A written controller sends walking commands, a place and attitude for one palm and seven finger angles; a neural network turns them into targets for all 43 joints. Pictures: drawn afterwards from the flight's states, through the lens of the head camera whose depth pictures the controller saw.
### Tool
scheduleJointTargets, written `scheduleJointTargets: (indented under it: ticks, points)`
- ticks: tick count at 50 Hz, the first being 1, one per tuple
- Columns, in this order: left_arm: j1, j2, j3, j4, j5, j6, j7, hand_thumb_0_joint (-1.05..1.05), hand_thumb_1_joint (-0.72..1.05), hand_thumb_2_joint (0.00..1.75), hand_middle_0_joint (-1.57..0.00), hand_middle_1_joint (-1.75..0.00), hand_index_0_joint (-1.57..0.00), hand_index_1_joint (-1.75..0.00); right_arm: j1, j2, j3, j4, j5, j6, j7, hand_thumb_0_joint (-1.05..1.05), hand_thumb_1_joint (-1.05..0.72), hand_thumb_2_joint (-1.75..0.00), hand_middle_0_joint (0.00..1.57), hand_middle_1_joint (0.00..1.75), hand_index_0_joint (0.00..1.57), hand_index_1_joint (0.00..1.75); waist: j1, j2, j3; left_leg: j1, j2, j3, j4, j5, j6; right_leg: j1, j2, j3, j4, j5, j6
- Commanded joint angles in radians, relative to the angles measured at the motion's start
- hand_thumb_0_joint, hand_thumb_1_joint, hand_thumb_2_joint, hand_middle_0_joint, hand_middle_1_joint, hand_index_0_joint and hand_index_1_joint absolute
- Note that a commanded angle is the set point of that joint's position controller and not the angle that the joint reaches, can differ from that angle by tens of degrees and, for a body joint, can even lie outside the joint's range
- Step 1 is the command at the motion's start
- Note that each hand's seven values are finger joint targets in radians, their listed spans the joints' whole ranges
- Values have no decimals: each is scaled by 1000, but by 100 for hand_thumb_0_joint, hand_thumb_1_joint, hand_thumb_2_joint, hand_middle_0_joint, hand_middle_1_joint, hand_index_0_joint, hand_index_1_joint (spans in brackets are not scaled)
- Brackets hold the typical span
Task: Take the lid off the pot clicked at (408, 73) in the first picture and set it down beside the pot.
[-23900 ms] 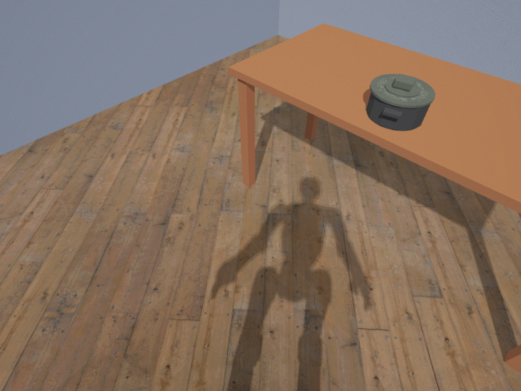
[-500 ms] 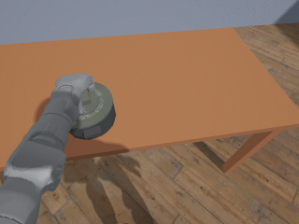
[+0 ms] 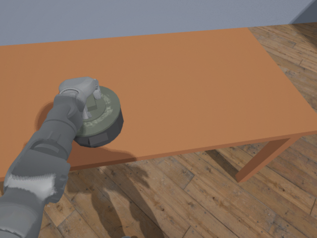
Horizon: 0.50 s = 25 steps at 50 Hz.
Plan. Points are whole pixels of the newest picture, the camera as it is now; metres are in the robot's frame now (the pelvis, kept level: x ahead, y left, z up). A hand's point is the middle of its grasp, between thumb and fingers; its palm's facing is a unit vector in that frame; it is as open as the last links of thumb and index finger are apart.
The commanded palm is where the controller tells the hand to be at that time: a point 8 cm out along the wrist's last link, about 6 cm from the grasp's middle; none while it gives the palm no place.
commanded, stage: close the fingers and squeeze the knob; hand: left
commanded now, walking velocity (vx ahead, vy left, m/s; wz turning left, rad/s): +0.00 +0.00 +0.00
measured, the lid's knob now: (86, 103) +0.49 +0.19 +0.03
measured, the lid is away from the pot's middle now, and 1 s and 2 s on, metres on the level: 0.00 0.00 0.01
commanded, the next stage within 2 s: lift the lid straight up in 0.90 s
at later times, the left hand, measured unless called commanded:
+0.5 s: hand (84, 106) +0.47 +0.18 +0.05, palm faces -0.38 -0.08 -0.92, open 8.2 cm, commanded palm +0.47 +0.18 +0.09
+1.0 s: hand (85, 107) +0.46 +0.18 +0.05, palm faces -0.39 -0.09 -0.92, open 7.8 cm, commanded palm +0.47 +0.18 +0.10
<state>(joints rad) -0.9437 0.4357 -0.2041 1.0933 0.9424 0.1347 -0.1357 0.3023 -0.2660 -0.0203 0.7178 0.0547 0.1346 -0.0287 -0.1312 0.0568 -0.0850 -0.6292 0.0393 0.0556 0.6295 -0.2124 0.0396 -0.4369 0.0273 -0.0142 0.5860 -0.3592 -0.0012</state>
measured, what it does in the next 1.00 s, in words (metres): stands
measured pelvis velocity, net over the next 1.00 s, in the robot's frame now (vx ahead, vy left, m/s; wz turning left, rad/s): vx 0.01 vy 0.00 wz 0.01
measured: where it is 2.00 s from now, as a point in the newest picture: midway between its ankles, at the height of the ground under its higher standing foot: outside the picture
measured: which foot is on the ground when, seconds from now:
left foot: down 0.00-1.00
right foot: down 0.00-1.00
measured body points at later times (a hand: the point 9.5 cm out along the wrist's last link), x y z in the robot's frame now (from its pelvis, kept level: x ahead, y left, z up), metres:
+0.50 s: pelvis +0.01 +0.00 +0.00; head +0.06 +0.00 +0.45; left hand +0.48 +0.18 +0.10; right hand +0.05 -0.27 -0.13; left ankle +0.05 +0.10 -0.72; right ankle -0.05 -0.13 -0.72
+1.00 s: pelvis +0.01 +0.00 +0.00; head +0.06 -0.01 +0.45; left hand +0.48 +0.18 +0.10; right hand +0.05 -0.27 -0.13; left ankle +0.05 +0.10 -0.72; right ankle -0.05 -0.13 -0.72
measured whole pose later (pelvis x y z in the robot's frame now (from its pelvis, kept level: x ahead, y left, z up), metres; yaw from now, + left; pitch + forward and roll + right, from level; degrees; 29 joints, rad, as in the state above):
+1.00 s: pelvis +0.01 +0.00 +0.00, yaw +0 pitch +11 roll -2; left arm -0.92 0.42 -0.22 1.07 0.93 0.13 -0.14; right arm 0.28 -0.27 -0.02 0.71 0.06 0.15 -0.03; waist -0.12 0.05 -0.08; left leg -0.60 0.03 0.05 0.62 -0.22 0.04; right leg -0.40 0.02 -0.02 0.57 -0.36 0.00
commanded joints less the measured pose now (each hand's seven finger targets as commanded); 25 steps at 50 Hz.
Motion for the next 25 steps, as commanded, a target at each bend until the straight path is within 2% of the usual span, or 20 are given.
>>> scheduleJointTargets:
  ticks: [1,4,5,6,7,9,10,11,12,13,14,15,16,18,20,21,22,23,24,25]
  points:
    - [-437,189,34,-119,1,11,11,0,14,91,-55,-103,-55,-103,58,-166,-51,-66,2,-18,-4,0,-90,-90,20,30,20,30,-13,-36,-334,441,-30,-34,-7,221,46,-103,41,-31,-91,328,-30]
    - [-400,233,67,-86,6,14,13,0,17,89,-57,-104,-57,-104,64,-168,-45,-67,2,-19,-6,0,-90,-90,20,30,20,30,-2,-48,-331,421,-36,-32,-10,226,46,-84,42,-30,-88,341,-32]
    - [-417,223,66,-131,2,1,7,0,18,89,-58,-105,-58,-105,55,-166,-46,-74,2,-20,-7,0,-90,-90,20,30,20,30,3,-34,-370,448,-34,-36,-11,261,45,-72,41,-28,-84,369,-36]
    - [-376,197,47,-101,1,3,4,0,20,88,-59,-105,-59,-105,56,-163,-48,-78,0,-19,-5,0,-90,-90,20,30,20,30,2,-30,-351,446,-38,-31,-3,254,45,-80,41,-30,-84,362,-34]
    - [-397,215,58,-136,6,-1,6,0,21,87,-60,-106,-60,-106,58,-166,-49,-76,1,-16,-3,0,-90,-90,20,30,20,30,4,-24,-372,462,-33,-36,-6,264,42,-80,41,-33,-80,365,-35]
    - [-384,145,11,-138,8,0,6,0,23,86,-61,-106,-61,-106,51,-157,-52,-79,1,-15,1,0,-90,-90,20,30,20,30,-3,-5,-361,492,-32,-36,-4,273,41,-116,46,-40,-85,345,-37]
    - [-384,136,16,-145,1,-8,0,0,25,85,-62,-107,-62,-107,50,-156,-53,-80,1,-17,2,0,-90,-90,20,30,20,30,2,-18,-363,496,-30,-40,-5,297,43,-112,46,-40,-88,361,-39]
    - [-385,163,28,-146,3,-7,2,0,26,84,-63,-107,-63,-107,56,-162,-57,-74,0,-15,5,0,-90,-90,20,30,20,30,-1,-19,-353,496,-27,-38,2,286,44,-114,45,-40,-86,359,-36]
    - [-391,208,61,-151,5,-7,11,0,27,83,-64,-107,-64,-107,61,-163,-55,-75,-1,-12,3,0,-90,-90,20,30,20,30,3,-34,-378,486,-31,-40,-4,282,44,-88,46,-37,-84,364,-35]
    - [-365,207,62,-124,0,-1,12,0,29,82,-65,-107,-65,-107,54,-161,-50,-82,1,-11,2,0,-90,-90,20,30,20,30,7,-38,-352,460,-35,-34,-6,270,44,-79,44,-35,-84,364,-36]
    - [-377,203,58,-144,0,-1,14,0,30,81,-66,-108,-66,-108,52,-162,-51,-80,2,-11,1,0,-90,-90,20,30,20,30,4,-51,-365,463,-34,-35,-9,268,44,-72,43,-35,-85,372,-34]
    - [-389,182,53,-186,-6,-12,10,0,29,83,-63,-107,-65,-107,41,-158,-54,-87,1,-13,1,0,-90,-90,20,30,20,30,12,-20,-399,494,-33,-36,-7,310,44,-67,41,-30,-84,401,-39]
    - [-353,156,30,-152,-6,-7,10,0,28,85,-61,-106,-64,-107,46,-156,-54,-84,1,-10,4,0,-90,-90,20,30,20,30,6,-27,-368,493,-34,-33,0,304,44,-83,43,-37,-84,391,-36]
    - [-362,180,47,-177,-1,-6,16,0,28,88,-59,-105,-64,-106,45,-155,-55,-83,1,-7,10,0,-90,-90,20,30,20,30,13,-13,-373,500,-32,-34,-3,313,42,-76,42,-38,-84,398,-37]
    - [-343,183,60,-179,-1,-12,20,0,28,89,-58,-104,-64,-106,34,-153,-54,-91,3,-7,6,0,-90,-90,20,30,20,30,21,-35,-394,502,-33,-38,-7,331,43,-60,43,-34,-85,408,-40]
    - [-323,163,36,-139,-1,-5,21,0,29,90,-57,-104,-65,-106,36,-157,-51,-87,3,-4,6,0,-90,-90,20,30,20,30,12,-38,-346,479,-35,-34,-5,304,43,-80,44,-39,-85,391,-37]
    - [-380,146,12,-178,0,-1,21,0,30,91,-57,-104,-65,-106,35,-158,-52,-82,5,-1,9,0,-90,-90,20,30,20,30,1,-33,-347,487,-32,-35,-10,293,42,-90,43,-39,-88,386,-35]
    - [-375,132,4,-156,-3,7,22,0,31,91,-57,-104,-66,-106,32,-154,-54,-79,6,-2,11,0,-90,-90,20,30,20,30,0,-23,-322,481,-32,-33,-15,269,43,-102,43,-41,-93,356,-35]
    - [-381,182,42,-162,2,9,27,0,32,92,-57,-104,-66,-106,36,-160,-52,-79,6,-3,11,0,-90,-90,20,30,20,30,9,-33,-334,479,-32,-38,-18,264,43,-87,43,-40,-94,355,-38]
    - [-369,181,50,-170,0,2,25,0,33,92,-57,-103,-66,-106,26,-159,-51,-86,5,-4,6,0,-90,-90,20,30,20,30,16,-31,-355,488,-33,-38,-18,293,44,-75,43,-35,-94,376,-41]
